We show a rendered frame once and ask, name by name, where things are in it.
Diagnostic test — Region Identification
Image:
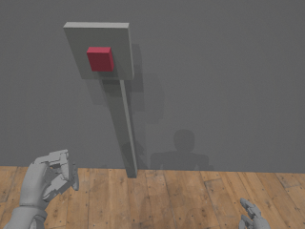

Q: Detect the robot left hand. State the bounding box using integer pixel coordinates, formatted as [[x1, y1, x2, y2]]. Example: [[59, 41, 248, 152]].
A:
[[19, 149, 79, 210]]

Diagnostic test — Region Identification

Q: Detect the button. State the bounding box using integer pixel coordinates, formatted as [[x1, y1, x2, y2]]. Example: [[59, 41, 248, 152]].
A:
[[87, 47, 114, 72]]

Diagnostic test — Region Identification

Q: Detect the robot left forearm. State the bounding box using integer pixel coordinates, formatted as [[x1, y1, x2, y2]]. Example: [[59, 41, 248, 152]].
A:
[[3, 205, 48, 229]]

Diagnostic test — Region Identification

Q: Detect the robot right hand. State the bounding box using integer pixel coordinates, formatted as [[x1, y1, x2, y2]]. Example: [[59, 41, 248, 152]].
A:
[[238, 198, 271, 229]]

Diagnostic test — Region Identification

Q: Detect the panel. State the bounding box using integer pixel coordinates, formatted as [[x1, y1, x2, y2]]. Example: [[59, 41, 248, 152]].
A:
[[63, 22, 137, 178]]

